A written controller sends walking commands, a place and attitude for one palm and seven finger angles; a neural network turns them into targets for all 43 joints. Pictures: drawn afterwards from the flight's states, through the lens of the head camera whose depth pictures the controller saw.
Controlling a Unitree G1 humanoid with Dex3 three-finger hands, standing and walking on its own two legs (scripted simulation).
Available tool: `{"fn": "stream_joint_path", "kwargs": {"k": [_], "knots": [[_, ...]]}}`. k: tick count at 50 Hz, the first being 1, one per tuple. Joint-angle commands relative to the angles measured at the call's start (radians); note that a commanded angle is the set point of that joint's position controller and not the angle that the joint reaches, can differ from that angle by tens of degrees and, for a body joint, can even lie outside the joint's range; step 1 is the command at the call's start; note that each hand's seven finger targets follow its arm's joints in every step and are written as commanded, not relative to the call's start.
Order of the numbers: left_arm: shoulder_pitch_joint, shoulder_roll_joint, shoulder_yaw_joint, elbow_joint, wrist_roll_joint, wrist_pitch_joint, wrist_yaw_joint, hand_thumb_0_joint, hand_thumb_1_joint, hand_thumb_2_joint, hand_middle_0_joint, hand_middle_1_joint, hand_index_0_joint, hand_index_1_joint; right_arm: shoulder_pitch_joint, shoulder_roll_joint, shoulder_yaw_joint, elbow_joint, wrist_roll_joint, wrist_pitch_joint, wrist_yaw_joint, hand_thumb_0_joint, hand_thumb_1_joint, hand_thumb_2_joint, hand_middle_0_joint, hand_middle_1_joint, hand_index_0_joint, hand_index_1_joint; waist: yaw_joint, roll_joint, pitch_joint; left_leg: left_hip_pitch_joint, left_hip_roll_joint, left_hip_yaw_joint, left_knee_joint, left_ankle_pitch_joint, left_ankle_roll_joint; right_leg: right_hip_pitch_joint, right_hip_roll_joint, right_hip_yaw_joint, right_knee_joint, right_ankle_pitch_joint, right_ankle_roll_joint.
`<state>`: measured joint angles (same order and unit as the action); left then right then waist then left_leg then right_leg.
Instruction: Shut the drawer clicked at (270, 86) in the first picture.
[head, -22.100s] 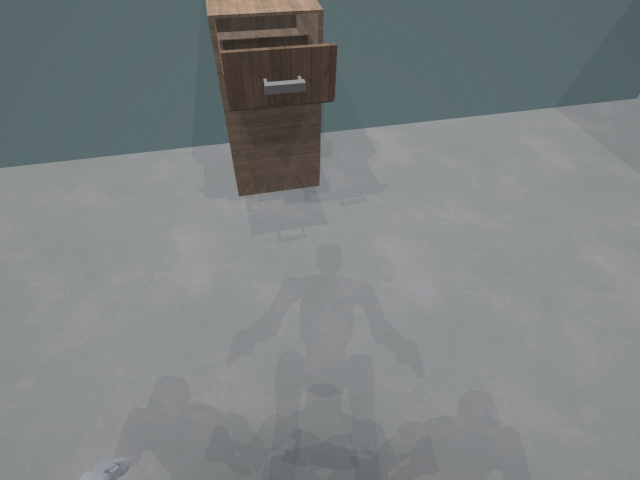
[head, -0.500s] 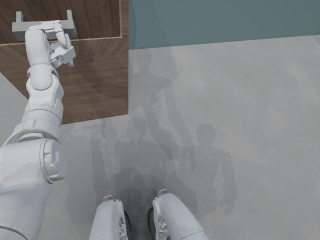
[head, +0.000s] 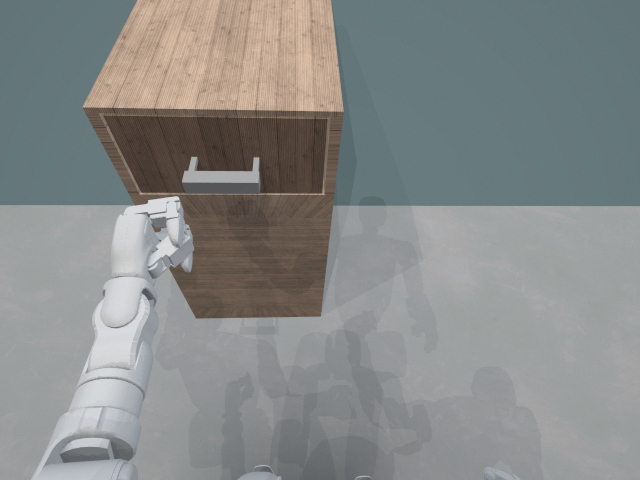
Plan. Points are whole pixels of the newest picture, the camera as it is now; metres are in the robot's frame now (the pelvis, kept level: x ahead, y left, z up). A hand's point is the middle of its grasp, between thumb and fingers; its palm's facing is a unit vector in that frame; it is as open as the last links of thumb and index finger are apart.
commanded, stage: draw the hand back to the body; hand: left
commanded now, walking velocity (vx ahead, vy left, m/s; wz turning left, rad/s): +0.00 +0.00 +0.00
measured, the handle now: (223, 172) +0.60 +0.16 -0.02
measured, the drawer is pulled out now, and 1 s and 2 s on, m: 0.00 0.00 0.00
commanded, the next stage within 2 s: step back with the hand held close in 1.00 s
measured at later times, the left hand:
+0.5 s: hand (68, 318) +0.25 +0.22 +0.15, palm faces +0.20 -0.95 -0.25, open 3.3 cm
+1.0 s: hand out of the picture +0.16 +0.26 +0.21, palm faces +0.41 -0.84 -0.36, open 3.2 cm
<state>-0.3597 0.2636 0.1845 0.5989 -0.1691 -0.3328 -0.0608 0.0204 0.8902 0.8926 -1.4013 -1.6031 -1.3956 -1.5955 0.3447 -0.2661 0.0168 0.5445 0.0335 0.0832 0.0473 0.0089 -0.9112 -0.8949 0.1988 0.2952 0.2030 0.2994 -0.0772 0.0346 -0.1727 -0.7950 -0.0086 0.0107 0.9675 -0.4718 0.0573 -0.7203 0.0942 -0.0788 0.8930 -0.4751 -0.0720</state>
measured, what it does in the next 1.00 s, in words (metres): rises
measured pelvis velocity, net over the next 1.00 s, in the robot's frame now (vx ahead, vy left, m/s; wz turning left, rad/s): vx -0.01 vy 0.02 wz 0.02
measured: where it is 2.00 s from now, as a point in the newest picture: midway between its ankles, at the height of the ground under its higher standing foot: outside the picture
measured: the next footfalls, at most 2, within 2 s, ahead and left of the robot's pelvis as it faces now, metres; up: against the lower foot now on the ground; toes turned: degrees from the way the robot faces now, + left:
none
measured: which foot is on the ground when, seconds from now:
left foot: down 0.00-1.00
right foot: down 0.00-1.00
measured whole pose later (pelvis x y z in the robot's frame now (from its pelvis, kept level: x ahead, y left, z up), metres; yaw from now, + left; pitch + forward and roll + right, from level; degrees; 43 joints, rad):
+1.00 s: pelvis -0.01 +0.02 +0.06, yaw +1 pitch -5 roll -1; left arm 0.53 0.33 0.28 -0.46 -0.08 -0.07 0.09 0.01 0.89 0.89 -1.41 -1.60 -1.40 -1.60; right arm 0.21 -0.25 0.04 0.59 0.01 -0.05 -0.05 0.02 -0.91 -0.90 0.20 0.30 0.20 0.30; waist 0.07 0.07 0.00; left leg -0.12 -0.06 0.02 0.45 -0.24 0.08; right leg -0.05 0.05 -0.03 0.38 -0.25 -0.04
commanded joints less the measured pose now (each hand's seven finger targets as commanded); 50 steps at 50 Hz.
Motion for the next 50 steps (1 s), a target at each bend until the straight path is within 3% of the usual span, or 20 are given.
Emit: {"fn": "stream_joint_path", "kwargs": {"k": [1, 3, 4, 5, 6, 7, 8, 10, 12, 14, 15, 18, 20, 26, 30, 35, 38, 41, 45, 50], "knots": [[-0.249, 0.104, -0.044, -0.309, -0.018, -0.091, -0.035, 0.000, 0.900, 0.900, -1.400, -1.600, -1.400, -1.600, 0.046, -0.133, -0.056, -0.086, 0.010, -0.044, -0.022, 0.000, -0.900, -0.900, 0.200, 0.300, 0.200, 0.300, -0.024, 0.082, -0.271, 0.358, 0.012, -0.049, -0.095, 0.488, -0.012, 0.149, -0.032, 0.075, -0.104, 0.530, 0.052], [-0.208, 0.128, -0.027, -0.324, -0.026, -0.067, -0.047, 0.000, 0.900, 0.900, -1.400, -1.600, -1.400, -1.600, 0.011, -0.137, -0.051, -0.104, 0.014, -0.046, -0.030, 0.000, -0.900, -0.900, 0.200, 0.300, 0.200, 0.300, -0.008, 0.061, -0.243, 0.346, 0.009, -0.053, -0.125, 0.446, -0.013, 0.175, -0.035, 0.074, -0.121, 0.494, 0.050], [-0.172, 0.150, 0.001, -0.330, -0.037, -0.048, -0.050, 0.000, 0.900, 0.900, -1.400, -1.600, -1.400, -1.600, -0.009, -0.138, -0.050, -0.116, 0.018, -0.048, -0.036, 0.000, -0.900, -0.900, 0.200, 0.300, 0.200, 0.300, 0.006, 0.017, -0.238, 0.333, 0.006, -0.049, -0.139, 0.412, -0.010, 0.206, -0.038, 0.076, -0.136, 0.479, 0.052], [-0.172, 0.157, -0.002, -0.369, -0.043, -0.038, -0.058, 0.000, 0.900, 0.900, -1.400, -1.600, -1.400, -1.600, -0.026, -0.138, -0.046, -0.130, 0.021, -0.053, -0.041, 0.000, -0.900, -0.900, 0.200, 0.300, 0.200, 0.300, 0.013, 0.040, -0.239, 0.343, 0.004, -0.049, -0.155, 0.409, -0.009, 0.228, -0.040, 0.078, -0.141, 0.475, 0.048], [-0.126, 0.170, 0.028, -0.386, -0.055, -0.021, -0.058, 0.000, 0.900, 0.900, -1.400, -1.600, -1.400, -1.600, -0.049, -0.134, -0.043, -0.143, 0.023, -0.058, -0.045, 0.000, -0.900, -0.900, 0.200, 0.300, 0.200, 0.300, 0.035, 0.021, -0.242, 0.344, 0.002, -0.047, -0.171, 0.396, -0.009, 0.257, -0.042, 0.076, -0.149, 0.468, 0.048], [-0.097, 0.243, -0.015, -0.471, 0.045, 0.025, 0.017, 0.000, 0.900, 0.900, -1.400, -1.600, -1.400, -1.600, -0.139, -0.115, -0.046, -0.172, 0.028, -0.022, -0.063, 0.000, -0.900, -0.900, 0.200, 0.300, 0.200, 0.300, 0.082, 0.024, -0.264, 0.410, 0.005, -0.041, -0.249, 0.368, -0.021, 0.318, -0.066, 0.131, -0.214, 0.422, 0.040], [-0.078, 0.194, -0.042, -0.535, 0.047, 0.060, 0.056, 0.000, 0.900, 0.900, -1.400, -1.600, -1.400, -1.600, -0.158, -0.098, -0.039, -0.195, 0.029, -0.011, -0.078, 0.000, -0.900, -0.900, 0.200, 0.300, 0.200, 0.300, 0.058, 0.029, -0.221, 0.424, 0.008, -0.032, -0.272, 0.343, -0.015, 0.338, -0.071, 0.131, -0.249, 0.412, 0.047], [-0.030, 0.183, -0.061, -0.608, 0.051, 0.103, 0.087, 0.000, 0.900, 0.900, -1.400, -1.600, -1.400, -1.600, -0.193, -0.098, -0.028, -0.209, 0.030, -0.014, -0.095, 0.000, -0.900, -0.900, 0.200, 0.300, 0.200, 0.300, 0.065, 0.025, -0.177, 0.436, 0.012, -0.040, -0.314, 0.314, -0.011, 0.365, -0.073, 0.128, -0.285, 0.370, 0.045], [0.017, 0.219, -0.027, -0.632, 0.063, 0.137, 0.120, 0.000, 0.900, 0.900, -1.400, -1.600, -1.400, -1.600, -0.215, -0.097, -0.017, -0.199, 0.028, -0.012, -0.112, 0.000, -0.900, -0.900, 0.200, 0.300, 0.200, 0.300, 0.071, 0.001, -0.114, 0.455, 0.019, -0.050, -0.359, 0.297, -0.010, 0.387, -0.074, 0.125, -0.325, 0.344, 0.044], [0.074, 0.196, -0.042, -0.658, 0.065, 0.166, 0.134, 0.000, 0.900, 0.900, -1.400, -1.600, -1.400, -1.600, -0.237, -0.091, -0.010, -0.196, 0.026, -0.017, -0.124, 0.000, -0.900, -0.900, 0.200, 0.300, 0.200, 0.300, 0.070, -0.023, -0.056, 0.490, 0.025, -0.053, -0.405, 0.282, -0.008, 0.406, -0.075, 0.117, -0.367, 0.319, 0.043], [0.086, 0.212, -0.029, -0.679, 0.064, 0.175, 0.138, 0.000, 0.900, 0.900, -1.400, -1.600, -1.400, -1.600, -0.247, -0.094, -0.009, -0.193, 0.026, -0.023, -0.130, 0.000, -0.900, -0.900, 0.200, 0.300, 0.200, 0.300, 0.071, -0.031, -0.042, 0.507, 0.025, -0.055, -0.423, 0.277, -0.006, 0.418, -0.074, 0.119, -0.393, 0.306, 0.042], [0.181, 0.168, -0.058, -0.761, 0.069, 0.200, 0.141, 0.000, 0.900, 0.900, -1.400, -1.600, -1.400, -1.600, -0.258, -0.085, 0.000, -0.187, 0.022, -0.043, -0.135, 0.000, -0.900, -0.900, 0.200, 0.300, 0.200, 0.300, 0.080, 0.010, -0.025, 0.612, 0.036, -0.071, -0.479, 0.323, -0.012, 0.452, -0.076, 0.102, -0.425, 0.330, 0.033], [0.259, 0.187, -0.037, -0.813, 0.069, 0.214, 0.141, 0.000, 0.900, 0.900, -1.400, -1.600, -1.400, -1.600, -0.269, -0.089, 0.004, -0.179, 0.015, -0.058, -0.135, 0.000, -0.900, -0.900, 0.200, 0.300, 0.200, 0.300, 0.092, 0.017, -0.010, 0.652, 0.040, -0.079, -0.512, 0.337, -0.013, 0.476, -0.072, 0.100, -0.464, 0.337, 0.033], [0.442, 0.192, 0.010, -0.992, 0.070, 0.228, 0.147, 0.000, 0.900, 0.900, -1.400, -1.600, -1.400, -1.600, -0.287, -0.082, 0.009, -0.163, -0.001, -0.096, -0.126, 0.000, -0.900, -0.900, 0.200, 0.300, 0.200, 0.300, 0.103, 0.007, 0.075, 0.698, 0.053, -0.102, -0.598, 0.355, -0.025, 0.545, -0.071, 0.087, -0.524, 0.345, 0.029], [0.533, 0.245, 0.090, -1.128, 0.075, 0.221, 0.154, 0.000, 0.900, 0.900, -1.400, -1.600, -1.400, -1.600, -0.292, -0.084, 0.004, -0.149, -0.013, -0.125, -0.117, 0.000, -0.900, -0.900, 0.200, 0.300, 0.200, 0.300, 0.119, 0.055, 0.075, 0.729, 0.057, -0.110, -0.625, 0.383, -0.035, 0.581, -0.067, 0.087, -0.553, 0.365, 0.028], [0.687, 0.255, 0.150, -1.236, 0.074, 0.215, 0.157, 0.000, 0.900, 0.900, -1.400, -1.600, -1.400, -1.600, -0.288, -0.083, -0.008, -0.137, -0.019, -0.153, -0.102, 0.000, -0.900, -0.900, 0.200, 0.300, 0.200, 0.300, 0.126, 0.037, 0.098, 0.724, 0.056, -0.099, -0.621, 0.425, -0.037, 0.607, -0.066, 0.091, -0.571, 0.387, 0.029], [0.751, 0.246, 0.168, -1.296, 0.072, 0.204, 0.159, 0.000, 0.900, 0.900, -1.400, -1.600, -1.400, -1.600, -0.283, -0.082, -0.012, -0.139, -0.016, -0.171, -0.096, 0.000, -0.900, -0.900, 0.200, 0.300, 0.200, 0.300, 0.128, 0.068, 0.118, 0.711, 0.062, -0.110, -0.627, 0.408, -0.042, 0.610, -0.072, 0.091, -0.560, 0.371, 0.028], [0.839, 0.267, 0.220, -1.314, 0.068, 0.199, 0.163, 0.000, 0.900, 0.900, -1.400, -1.600, -1.400, -1.600, -0.280, -0.082, -0.017, -0.139, -0.014, -0.182, -0.097, 0.000, -0.900, -0.900, 0.200, 0.300, 0.200, 0.300, 0.138, 0.030, 0.137, 0.687, 0.061, -0.100, -0.626, 0.386, -0.042, 0.619, -0.070, 0.094, -0.562, 0.359, 0.027], [0.808, 0.192, 0.153, -1.238, 0.079, 0.204, 0.160, 0.000, 0.900, 0.900, -1.400, -1.600, -1.400, -1.600, -0.271, -0.091, -0.025, -0.116, -0.017, -0.185, -0.098, 0.000, -0.900, -0.900, 0.200, 0.300, 0.200, 0.300, 0.114, -0.008, 0.232, 0.671, 0.055, -0.096, -0.629, 0.302, -0.030, 0.548, -0.072, 0.100, -0.593, 0.302, 0.032], [0.746, 0.244, 0.185, -1.283, 0.086, 0.191, 0.179, 0.000, 0.900, 0.900, -1.400, -1.600, -1.400, -1.600, -0.272, -0.088, -0.022, -0.116, -0.021, -0.200, -0.114, 0.000, -0.900, -0.900, 0.200, 0.300, 0.200, 0.300, 0.129, 0.034, 0.169, 0.682, 0.046, -0.103, -0.632, 0.246, -0.023, 0.576, -0.080, 0.107, -0.584, 0.263, 0.032]]}}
